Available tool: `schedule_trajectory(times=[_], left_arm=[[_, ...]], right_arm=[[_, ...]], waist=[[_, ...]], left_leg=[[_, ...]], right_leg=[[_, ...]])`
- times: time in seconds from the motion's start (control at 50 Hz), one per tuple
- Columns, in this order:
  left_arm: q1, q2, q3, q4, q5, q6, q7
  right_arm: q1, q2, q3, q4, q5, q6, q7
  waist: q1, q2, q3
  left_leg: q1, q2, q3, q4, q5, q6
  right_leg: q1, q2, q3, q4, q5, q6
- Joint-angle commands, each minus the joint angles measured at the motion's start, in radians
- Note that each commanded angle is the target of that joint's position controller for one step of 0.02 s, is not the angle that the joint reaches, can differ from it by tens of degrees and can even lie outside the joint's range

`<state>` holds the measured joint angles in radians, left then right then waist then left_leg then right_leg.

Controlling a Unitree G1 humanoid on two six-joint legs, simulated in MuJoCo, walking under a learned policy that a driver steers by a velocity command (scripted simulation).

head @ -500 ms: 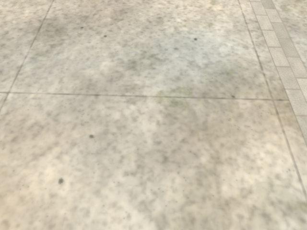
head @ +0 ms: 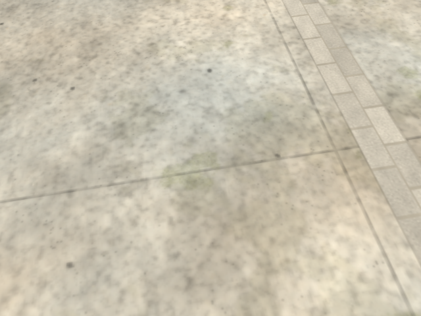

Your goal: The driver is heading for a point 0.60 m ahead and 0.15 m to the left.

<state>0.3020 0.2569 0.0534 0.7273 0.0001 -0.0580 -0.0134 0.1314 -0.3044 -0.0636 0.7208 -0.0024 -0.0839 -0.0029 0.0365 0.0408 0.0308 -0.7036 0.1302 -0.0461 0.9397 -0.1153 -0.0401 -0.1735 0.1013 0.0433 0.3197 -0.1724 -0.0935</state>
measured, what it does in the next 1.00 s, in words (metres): walks ahead, turning left: left foot, then right foot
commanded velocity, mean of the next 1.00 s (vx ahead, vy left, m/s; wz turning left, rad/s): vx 0.40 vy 0.00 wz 0.33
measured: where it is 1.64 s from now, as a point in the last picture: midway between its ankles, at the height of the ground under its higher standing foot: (192, 286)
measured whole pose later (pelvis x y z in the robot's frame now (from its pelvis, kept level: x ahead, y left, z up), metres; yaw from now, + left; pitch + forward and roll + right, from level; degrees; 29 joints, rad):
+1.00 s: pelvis +0.52 +0.10 -0.01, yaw +24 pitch +1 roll +0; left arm 0.15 0.23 0.02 0.75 0.02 -0.05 -0.02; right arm 0.22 -0.29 -0.04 0.70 0.00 0.03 -0.03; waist 0.01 0.03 0.05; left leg -0.43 0.03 -0.08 0.83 -0.41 -0.07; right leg -0.35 0.04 0.00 0.45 -0.12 -0.04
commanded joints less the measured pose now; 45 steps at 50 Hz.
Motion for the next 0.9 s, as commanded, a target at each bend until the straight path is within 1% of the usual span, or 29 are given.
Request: schedule_trajectory(times=[0.02, 0.12, 0.2, 0.24, 0.26, 0.28, 0.3, 0.32, 0.34, 0.36, 0.38, 0.4, 0.42, 0.48, 0.52, 0.58, 0.62, 0.66, 0.7, 0.72, 0.74, 0.76, 0.78, 0.8, 0.82, 0.84, 0.86, 0.88, 0.9], left_arm=[[-0.021, 0.155, 0.036, -0.046, 0.001, -0.024, 0.012], [0.03, 0.176, 0.039, 0.008, 0.001, -0.026, 0.011], [0.039, 0.187, 0.047, 0.035, -0.004, -0.006, 0.019], [0.01, 0.21, 0.053, 0.026, -0.005, 0.004, 0.029], [-0.006, 0.219, 0.055, 0.021, -0.006, 0.012, 0.036], [-0.02, 0.212, 0.049, 0.013, -0.006, 0.016, 0.043], [0.002, 0.163, 0.028, -0.014, 0.021, 0.006, 0.049], [0.123, 0.056, -0.006, -0.035, 0.029, -0.023, 0.025], [0.027, 0.153, 0.008, -0.031, 0.002, -0.054, 0.007], [-0.073, 0.175, 0.014, -0.069, -0.029, -0.071, -0.003], [-0.117, 0.161, 0.009, -0.08, -0.018, -0.081, 0.001], [-0.135, 0.164, 0.016, -0.084, 0.005, -0.08, 0.008], [-0.115, 0.163, 0.02, -0.089, 0.011, -0.072, 0.009], [-0.085, 0.134, 0.016, -0.085, 0.019, -0.043, 0.019], [-0.149, 0.113, 0.008, -0.104, 0.022, -0.037, 0.024], [-0.261, 0.084, -0.003, -0.123, 0.017, -0.045, 0.018], [-0.321, 0.087, -0.002, -0.137, 0.006, -0.052, 0.009], [-0.346, 0.104, 0.004, -0.144, 0.007, -0.06, 0.0], [-0.33, 0.122, 0.014, -0.139, 0.014, -0.069, -0.008], [-0.299, 0.128, 0.019, -0.13, 0.018, -0.074, -0.01], [-0.237, 0.132, 0.024, -0.115, 0.026, -0.08, -0.008], [-0.155, 0.168, 0.032, -0.106, 0.042, -0.086, -0.003], [-0.053, 0.23, 0.042, -0.099, 0.067, -0.082, 0.004], [0.015, 0.203, 0.044, -0.062, 0.038, -0.06, -0.004], [0.0, 0.166, 0.035, -0.072, 0.004, -0.042, -0.005], [-0.064, 0.131, 0.023, -0.085, 0.002, -0.029, 0.0], [-0.127, 0.097, 0.005, -0.087, 0.01, -0.02, 0.0], [-0.183, 0.072, -0.009, -0.086, 0.015, -0.015, -0.002], [-0.219, 0.08, -0.008, -0.079, 0.023, -0.009, -0.005]], right_arm=[[-0.024, -0.047, -0.005, -0.043, 0.01, -0.004, 0.009], [-0.133, -0.043, 0.003, -0.08, 0.028, -0.01, 0.039], [-0.155, -0.041, 0.005, -0.114, 0.026, -0.012, 0.067], [-0.082, -0.068, -0.008, -0.109, 0.018, -0.008, 0.07], [0.012, -0.099, -0.025, -0.091, 0.015, -0.004, 0.066], [0.154, -0.144, -0.049, -0.061, 0.014, -0.001, 0.057], [0.304, -0.227, -0.069, -0.043, 0.014, 0.006, 0.041], [0.295, -0.259, -0.068, -0.044, 0.02, -0.003, 0.048], [0.318, -0.166, -0.05, -0.047, 0.03, 0.003, 0.044], [0.264, -0.144, -0.043, -0.059, 0.023, 0.006, 0.036], [0.206, -0.142, -0.041, -0.073, 0.018, 0.01, 0.032], [0.161, -0.125, -0.034, -0.086, 0.014, 0.013, 0.03], [0.139, -0.114, -0.027, -0.1, 0.003, 0.013, 0.026], [0.125, -0.119, -0.029, -0.099, 0.011, 0.011, 0.015], [0.144, -0.145, -0.037, -0.088, 0.015, 0.014, 0.003], [0.183, -0.15, -0.039, -0.067, 0.025, 0.026, -0.009], [0.22, -0.153, -0.041, -0.052, 0.028, 0.034, -0.013], [0.247, -0.143, -0.039, -0.034, 0.028, 0.046, -0.017], [0.259, -0.128, -0.036, -0.026, 0.022, 0.059, -0.026], [0.244, -0.123, -0.035, -0.029, 0.017, 0.063, -0.029], [0.211, -0.113, -0.031, -0.039, 0.017, 0.064, -0.03], [0.197, -0.082, -0.021, -0.06, 0.008, 0.059, -0.028], [0.278, -0.039, -0.003, -0.071, -0.002, 0.048, -0.026], [0.406, -0.055, 0.004, -0.044, 0.005, 0.043, -0.017], [0.39, -0.132, -0.014, -0.026, 0.017, 0.052, -0.013], [0.278, -0.15, -0.022, -0.041, 0.023, 0.068, -0.017], [0.209, -0.135, -0.02, -0.055, 0.017, 0.086, -0.023], [0.182, -0.115, -0.019, -0.064, 0.009, 0.102, -0.027], [0.199, -0.08, -0.011, -0.062, 0.008, 0.114, -0.029]], waist=[[0.002, -0.105, -0.038], [0.054, -0.088, 0.033], [0.049, -0.09, 0.04], [0.003, -0.123, -0.03], [-0.052, -0.129, -0.093], [-0.13, -0.105, -0.17], [-0.17, 0.037, -0.288], [-0.067, 0.259, -0.391], [-0.146, 0.131, -0.387], [-0.149, 0.076, -0.242], [-0.118, -0.038, -0.161], [-0.085, -0.069, -0.103], [-0.051, -0.037, -0.093], [-0.021, 0.0, -0.068], [-0.037, 0.003, -0.045], [-0.082, 0.027, -0.044], [-0.109, 0.038, -0.047], [-0.118, 0.05, -0.042], [-0.11, 0.066, -0.062], [-0.091, 0.08, -0.076], [-0.048, 0.081, -0.103], [-0.011, 0.056, -0.193], [-0.01, -0.124, -0.336], [-0.016, -0.326, -0.477], [-0.005, -0.213, -0.434], [0.007, -0.136, -0.298], [-0.006, -0.093, -0.204], [-0.037, -0.092, -0.142], [-0.071, -0.133, -0.109]], left_leg=[[0.034, -0.001, 0.013, -0.151, 0.2, 0.006], [-0.011, -0.035, 0.019, -0.318, 0.257, 0.045], [-0.039, -0.075, 0.037, -0.371, 0.106, 0.094], [0.103, -0.136, 0.099, -0.369, 0.01, 0.128], [0.235, -0.177, 0.131, -0.378, -0.009, 0.15], [0.459, -0.192, 0.114, -0.417, 0.057, 0.185], [0.762, 0.001, -0.165, -0.408, 0.144, 0.259], [1.077, 0.198, -0.702, -0.523, -0.035, 0.447], [1.096, 0.173, -0.711, -0.596, -0.188, 0.406], [0.975, 0.147, -0.576, -0.621, -0.164, 0.368], [0.828, 0.114, -0.488, -0.636, -0.079, 0.346], [0.706, 0.083, -0.424, -0.656, 0.03, 0.337], [0.63, 0.061, -0.39, -0.68, 0.102, 0.34], [0.511, 0.025, -0.306, -0.713, 0.213, 0.346], [0.459, -0.008, -0.251, -0.718, 0.241, 0.327], [0.422, -0.066, -0.203, -0.688, 0.187, 0.27], [0.435, -0.06, -0.236, -0.67, 0.135, 0.254], [0.508, -0.046, -0.26, -0.602, 0.199, 0.236], [0.595, -0.027, -0.3, -0.512, 0.28, 0.21], [0.621, -0.026, -0.311, -0.462, 0.341, 0.195], [0.623, -0.054, -0.295, -0.388, 0.416, 0.167], [0.563, -0.1, -0.267, -0.253, 0.375, 0.128], [0.329, -0.192, -0.203, 0.032, 0.002, 0.062], [0.16, -0.257, -0.156, 0.27, -0.607, 0.012], [0.105, -0.2, -0.185, 0.357, -0.575, -0.003], [0.066, -0.172, -0.145, 0.373, -0.505, -0.018], [0.073, -0.144, -0.118, 0.32, -0.459, -0.024], [0.126, -0.107, -0.109, 0.234, -0.43, -0.027], [0.215, -0.094, -0.076, 0.128, -0.402, -0.029]], right_leg=[[0.02, -0.246, 0.092, -0.139, 0.277, -0.127], [0.151, -0.307, 0.05, -0.157, 0.213, -0.109], [0.29, -0.351, 0.006, -0.074, 0.41, -0.082], [0.303, -0.337, -0.035, 0.046, 0.76, -0.054], [0.292, -0.316, -0.063, 0.178, 0.922, -0.035], [0.195, -0.277, -0.102, 0.382, 0.914, -0.001], [-0.048, -0.216, -0.136, 0.711, 0.529, 0.041], [-0.464, -0.004, -0.024, 1.008, -0.387, 0.097], [-0.571, -0.061, 0.098, 1.065, -0.371, 0.082], [-0.626, -0.104, 0.08, 1.033, -0.278, 0.072], [-0.601, -0.144, 0.064, 0.956, -0.21, 0.071], [-0.555, -0.167, 0.054, 0.877, -0.174, 0.082], [-0.497, -0.182, 0.058, 0.843, -0.152, 0.092], [-0.463, -0.191, 0.03, 0.721, -0.122, 0.139], [-0.459, -0.176, 0.012, 0.592, -0.007, 0.166], [-0.374, -0.13, 0.004, 0.361, 0.202, 0.174], [-0.328, -0.1, 0.004, 0.274, 0.265, 0.172], [-0.328, -0.084, 0.01, 0.202, 0.266, 0.153], [-0.309, -0.073, 0.016, 0.154, 0.236, 0.122], [-0.273, -0.069, 0.012, 0.135, 0.225, 0.1], [-0.183, -0.072, -0.006, 0.073, 0.297, 0.072], [0.012, -0.161, 0.045, 0.102, 0.521, 0.023], [0.351, -0.387, 0.266, 0.203, 0.928, -0.119], [0.52, -0.553, 0.515, 0.203, 0.955, -0.262], [0.446, -0.528, 0.535, 0.161, 0.664, -0.239], [0.319, -0.468, 0.433, 0.123, 0.503, -0.19], [0.176, -0.418, 0.356, 0.082, 0.427, -0.161], [0.045, -0.376, 0.296, 0.046, 0.382, -0.14], [-0.066, -0.329, 0.231, 0.012, 0.365, -0.118]])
